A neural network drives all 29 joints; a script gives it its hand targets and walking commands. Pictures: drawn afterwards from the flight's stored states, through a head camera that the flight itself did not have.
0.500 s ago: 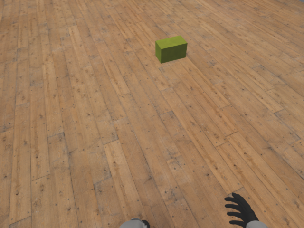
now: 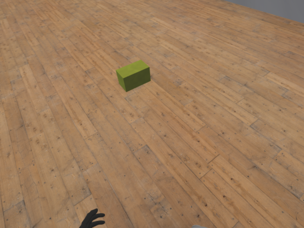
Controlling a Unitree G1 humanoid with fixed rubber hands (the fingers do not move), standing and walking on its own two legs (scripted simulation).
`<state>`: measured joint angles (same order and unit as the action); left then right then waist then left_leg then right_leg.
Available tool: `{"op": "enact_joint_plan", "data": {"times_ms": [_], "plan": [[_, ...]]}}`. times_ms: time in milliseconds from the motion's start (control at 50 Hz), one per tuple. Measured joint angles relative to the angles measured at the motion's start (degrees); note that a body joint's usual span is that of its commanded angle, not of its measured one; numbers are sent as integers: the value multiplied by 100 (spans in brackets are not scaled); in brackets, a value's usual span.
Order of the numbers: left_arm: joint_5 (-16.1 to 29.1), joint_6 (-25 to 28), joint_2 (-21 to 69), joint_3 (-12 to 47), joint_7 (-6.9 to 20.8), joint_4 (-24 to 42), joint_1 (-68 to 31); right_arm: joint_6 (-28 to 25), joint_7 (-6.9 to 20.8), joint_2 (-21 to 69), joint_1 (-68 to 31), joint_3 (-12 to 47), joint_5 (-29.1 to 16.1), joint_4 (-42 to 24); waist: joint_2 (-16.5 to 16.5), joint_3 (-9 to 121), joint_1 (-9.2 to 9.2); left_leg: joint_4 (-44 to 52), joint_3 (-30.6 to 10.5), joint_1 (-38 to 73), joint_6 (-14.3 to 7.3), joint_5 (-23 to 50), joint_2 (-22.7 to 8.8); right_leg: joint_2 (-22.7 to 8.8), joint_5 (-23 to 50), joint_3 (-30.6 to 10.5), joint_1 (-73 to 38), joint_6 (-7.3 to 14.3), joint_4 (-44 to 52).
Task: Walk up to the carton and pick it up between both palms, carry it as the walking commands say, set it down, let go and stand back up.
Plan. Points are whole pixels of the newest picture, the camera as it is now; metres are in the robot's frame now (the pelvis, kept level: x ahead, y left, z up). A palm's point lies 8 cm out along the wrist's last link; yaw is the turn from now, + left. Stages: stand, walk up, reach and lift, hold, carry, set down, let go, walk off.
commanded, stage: walk up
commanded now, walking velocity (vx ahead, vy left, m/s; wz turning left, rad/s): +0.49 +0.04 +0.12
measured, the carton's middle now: (133, 75) +1.61 +0.09 -0.67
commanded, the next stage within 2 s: none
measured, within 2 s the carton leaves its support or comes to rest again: neither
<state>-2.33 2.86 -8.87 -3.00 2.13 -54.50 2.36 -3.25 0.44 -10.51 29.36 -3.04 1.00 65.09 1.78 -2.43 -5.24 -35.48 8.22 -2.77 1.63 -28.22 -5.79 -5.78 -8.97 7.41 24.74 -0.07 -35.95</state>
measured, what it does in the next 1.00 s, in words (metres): walks ahead: left foot, then right foot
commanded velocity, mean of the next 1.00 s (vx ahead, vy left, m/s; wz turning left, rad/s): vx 0.49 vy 0.01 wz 0.00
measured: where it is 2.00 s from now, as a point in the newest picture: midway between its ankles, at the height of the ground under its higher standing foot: (140, 133)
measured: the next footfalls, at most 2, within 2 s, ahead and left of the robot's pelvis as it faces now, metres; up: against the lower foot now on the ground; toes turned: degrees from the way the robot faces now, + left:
left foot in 0.40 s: +0.33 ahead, +0.20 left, +0.00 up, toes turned +11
right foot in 0.82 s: +0.52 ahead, -0.09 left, +0.00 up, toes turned -8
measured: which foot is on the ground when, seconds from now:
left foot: up 0.00-0.38, down 0.40-0.84, up 0.86-1.00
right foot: down 0.00-0.42, up 0.44-0.80, down 0.82-1.00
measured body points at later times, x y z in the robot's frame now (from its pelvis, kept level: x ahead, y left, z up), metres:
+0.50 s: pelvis +0.23 +0.07 +0.00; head +0.26 +0.08 +0.45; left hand +0.13 +0.28 -0.16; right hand +0.40 -0.14 -0.13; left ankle +0.29 +0.19 -0.72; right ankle +0.11 -0.09 -0.65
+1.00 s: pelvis +0.47 +0.03 +0.01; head +0.48 +0.00 +0.46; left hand +0.53 +0.27 -0.12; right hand +0.48 -0.21 -0.15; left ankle +0.40 +0.16 -0.64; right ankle +0.48 -0.08 -0.72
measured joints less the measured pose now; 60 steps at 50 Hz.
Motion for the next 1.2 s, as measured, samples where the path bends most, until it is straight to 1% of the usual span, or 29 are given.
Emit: {"op": "enact_joint_plan", "data": {"times_ms": [40,80,100,140,220,320,380,400,420,440,460,480,500,520,560,620,660,760,820,840,860,880,900,940,980,1020,1060,1140,1200], "plan": [[-23,150,108,12,-89,19,75,64,6,21,-164,-16,-28,-42,101,-42,87,-1746,-442,-746,-194,-140,97,-18,-587,129,-65,55,-298],[-30,209,165,6,-155,-109,310,78,24,-25,-451,-62,29,-171,161,-53,260,-2968,-558,-1417,-253,186,169,-35,-631,208,-256,41,-261],[-32,216,186,10,-188,-204,481,83,28,-80,-641,-101,61,-253,215,-56,343,-3310,-556,-1715,-244,405,151,-19,-675,238,-374,23,-204],[-14,201,204,28,-242,-414,889,117,44,-212,-1070,-182,97,-427,328,-57,487,-3555,-523,-2230,-186,810,60,22,-768,281,-654,-24,12],[16,122,160,-11,-275,-720,1750,235,109,-378,-1881,-243,94,-805,381,-56,771,-2902,-441,-2862,-72,1307,-146,14,-847,244,-1172,-156,438],[33,76,106,-51,-255,-900,2454,346,267,-352,-2574,-149,40,-1154,282,-110,1060,-896,-391,-2889,-2,1881,-257,-89,-957,259,-1802,-404,952],[53,51,77,-69,-186,-963,2647,270,295,-213,-2798,-71,69,-1256,108,-108,1177,120,-240,-2504,-28,1836,-176,-205,-1224,234,-2047,-546,932],[54,45,78,-58,-173,-988,2702,206,280,-176,-2828,-54,87,-1272,66,-85,1191,298,-184,-2327,-64,1790,-132,-247,-1422,202,-2056,-541,738],[68,35,64,-41,-161,-1019,2688,133,240,-117,-2867,-56,102,-1258,-27,-116,1176,208,-149,-2301,-117,2100,-73,-338,-1653,130,-1993,-420,381],[89,11,43,-21,-144,-1020,2603,67,187,-52,-2885,-49,111,-1237,-128,-187,1168,-92,-94,-2326,-166,1978,-34,-369,-1883,-71,-1806,-260,-260],[98,-13,28,-7,-130,-981,2487,18,142,-13,-2845,-21,107,-1224,-179,-233,1165,-311,-47,-2302,-199,1725,-34,-300,-2051,-294,-1520,-153,-1084],[89,-32,12,-1,-119,-924,2355,-12,107,8,-2753,11,110,-1198,-200,-231,1150,-353,-47,-2204,-233,1280,-33,-205,-2007,-437,-1190,-84,-1888],[72,-42,-22,-6,-108,-880,2193,-25,82,34,-2641,35,120,-1142,-233,-214,1098,-305,-15,-2104,-235,1275,-35,-138,-1807,-491,-878,-30,-2532],[53,-48,-74,-25,-100,-838,2014,-29,61,67,-2519,52,120,-1064,-288,-203,1020,-251,20,-1992,-219,1317,-24,-99,-1564,-502,-609,-1,-2982],[29,-42,-205,-75,-96,-734,1662,-55,25,121,-2235,66,113,-895,-428,-182,828,-31,88,-1687,-173,1297,33,-74,-1097,-473,-181,0,-3366],[39,-82,-379,-138,-89,-556,1190,-118,-6,101,-1680,30,113,-693,-527,-79,514,376,115,-1213,-105,1250,95,-83,-862,-354,225,-37,-3155],[60,-148,-454,-157,-59,-420,898,-120,-23,38,-1293,-6,119,-558,-524,-11,358,608,128,-912,-53,1200,106,-100,-814,-308,356,-63,-2624],[107,-229,-474,-114,67,-97,300,-17,-36,-120,-576,-60,141,-267,-396,59,92,933,192,-290,126,935,75,-110,-626,-252,224,-86,-598],[78,-146,-402,-80,102,7,133,46,-2,-164,-313,-65,112,-153,-243,83,9,667,174,-114,288,516,-46,-20,-290,-127,-114,-50,266],[55,-78,-323,-75,91,15,95,61,15,-188,-274,-65,86,-124,-90,62,15,349,73,-180,202,284,-161,60,-34,-52,-145,3,196],[17,4,-239,-63,64,44,90,88,22,-192,-280,-57,65,-107,33,50,25,-298,-125,-417,66,30,-202,95,-154,29,-125,50,-13],[-2,74,-172,-44,25,63,131,119,21,-171,-317,-49,55,-114,79,53,51,-1084,-338,-733,-44,-84,-124,81,-457,68,-160,78,-138],[-4,123,-109,-39,-16,43,206,141,25,-154,-393,-47,59,-142,106,54,107,-1818,-471,-1048,-118,-44,-36,64,-755,84,-235,89,-172],[-2,173,4,-39,-80,-84,447,122,50,-158,-648,-72,77,-249,186,32,246,-2831,-533,-1595,-210,350,15,62,-696,147,-474,67,-55],[10,180,80,-27,-130,-247,788,109,69,-188,-1005,-99,88,-400,275,26,368,-3165,-501,-2042,-227,720,-49,113,-723,214,-793,31,212],[36,173,106,-19,-158,-417,1168,128,89,-202,-1389,-115,105,-573,288,54,506,-2991,-436,-2379,-197,998,-122,139,-724,233,-1091,-24,514],[57,169,119,-3,-176,-569,1524,164,115,-216,-1768,-120,96,-743,282,59,634,-2505,-400,-2601,-166,1235,-182,157,-736,247,-1382,-66,803],[83,164,125,20,-189,-789,2059,220,186,-237,-2412,-73,50,-1034,230,-17,864,-913,-353,-2647,-113,1616,-215,175,-827,304,-1923,-207,1248],[98,122,107,13,-165,-896,2311,197,221,-210,-2723,-45,85,-1177,113,-67,1029,23,-212,-2438,-96,1756,-121,115,-1085,316,-2209,-361,1265]]}}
